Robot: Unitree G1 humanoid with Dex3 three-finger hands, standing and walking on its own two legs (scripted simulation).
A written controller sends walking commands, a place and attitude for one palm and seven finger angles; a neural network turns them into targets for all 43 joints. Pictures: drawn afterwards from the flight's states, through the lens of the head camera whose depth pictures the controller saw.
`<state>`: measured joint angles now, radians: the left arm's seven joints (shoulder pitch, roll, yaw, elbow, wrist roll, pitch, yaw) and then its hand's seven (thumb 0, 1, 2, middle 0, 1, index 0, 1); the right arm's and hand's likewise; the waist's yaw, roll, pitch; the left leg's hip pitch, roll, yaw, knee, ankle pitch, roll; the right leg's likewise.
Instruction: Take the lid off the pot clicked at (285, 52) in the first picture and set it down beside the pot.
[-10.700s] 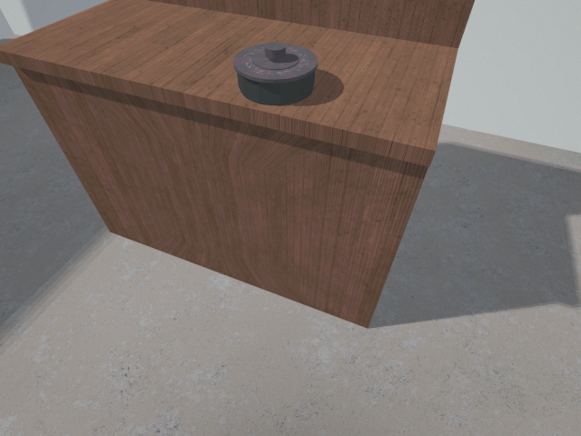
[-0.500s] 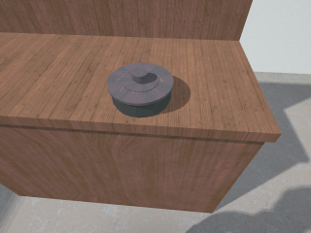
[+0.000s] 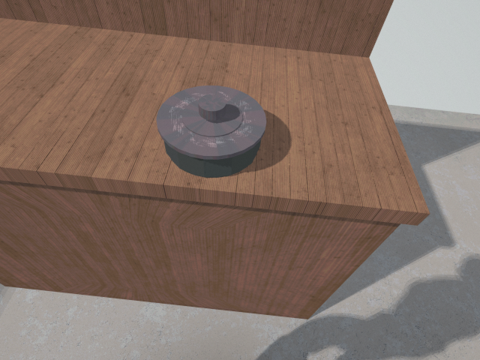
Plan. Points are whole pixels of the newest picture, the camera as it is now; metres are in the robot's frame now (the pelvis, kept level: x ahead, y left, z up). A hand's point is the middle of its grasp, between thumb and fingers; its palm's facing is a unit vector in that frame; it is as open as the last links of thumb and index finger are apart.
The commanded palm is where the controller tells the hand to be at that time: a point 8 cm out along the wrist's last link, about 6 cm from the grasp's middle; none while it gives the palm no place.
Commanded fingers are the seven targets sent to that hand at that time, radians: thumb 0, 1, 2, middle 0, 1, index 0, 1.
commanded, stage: look again from close up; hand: left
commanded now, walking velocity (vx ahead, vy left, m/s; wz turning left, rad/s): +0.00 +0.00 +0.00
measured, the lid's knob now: (212, 107) +0.48 +0.10 +0.16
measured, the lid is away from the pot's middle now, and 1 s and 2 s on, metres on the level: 0.00 0.00 0.00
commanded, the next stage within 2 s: lift the closed hand beside the body in 0.06 s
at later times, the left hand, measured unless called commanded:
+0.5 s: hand out of the picture +0.12 +0.20 -0.01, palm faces +0.17 -0.94 -0.29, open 5.2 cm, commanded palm +0.08 +0.25 +0.04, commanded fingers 0.00 0.90 0.90 -0.99 -1.16 -0.99 -1.16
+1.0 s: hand (46, 342) +0.12 +0.22 +0.12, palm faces +0.32 -0.83 -0.46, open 3.1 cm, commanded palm +0.06 +0.25 +0.16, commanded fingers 0.00 0.90 0.90 -1.30 -1.50 -1.30 -1.50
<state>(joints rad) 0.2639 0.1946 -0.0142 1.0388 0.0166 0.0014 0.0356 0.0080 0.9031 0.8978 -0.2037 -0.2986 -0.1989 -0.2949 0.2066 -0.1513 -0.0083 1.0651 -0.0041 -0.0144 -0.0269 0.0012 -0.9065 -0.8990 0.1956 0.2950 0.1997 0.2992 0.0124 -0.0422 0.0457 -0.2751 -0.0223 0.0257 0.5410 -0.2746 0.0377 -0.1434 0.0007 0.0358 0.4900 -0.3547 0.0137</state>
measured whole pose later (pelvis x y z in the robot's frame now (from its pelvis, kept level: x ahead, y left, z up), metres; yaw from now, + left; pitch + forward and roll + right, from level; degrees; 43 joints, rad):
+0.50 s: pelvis -0.02 +0.00 +0.01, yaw +0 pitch -1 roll +0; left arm 0.60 0.22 0.05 -0.02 -0.01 0.01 0.05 0.01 0.90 0.90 -0.59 -0.72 -0.59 -0.72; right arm 0.15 -0.18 -0.01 0.59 0.02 -0.15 -0.02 0.01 -0.90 -0.90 0.20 0.30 0.20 0.30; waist 0.03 0.03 -0.04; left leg -0.23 -0.02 0.03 0.46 -0.21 0.03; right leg -0.12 -0.01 0.01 0.44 -0.31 0.01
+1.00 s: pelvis -0.02 -0.02 +0.01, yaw +0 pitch -4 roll -1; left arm 0.69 0.34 0.25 -0.44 -0.04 -0.10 0.06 0.02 0.89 0.90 -1.29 -1.48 -1.28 -1.48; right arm 0.22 -0.19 0.02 0.63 0.00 -0.15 -0.08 0.01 -0.90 -0.90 0.20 0.30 0.20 0.30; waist 0.07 0.07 0.01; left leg -0.16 0.01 0.01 0.44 -0.20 0.01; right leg -0.03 0.03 -0.01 0.38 -0.27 -0.02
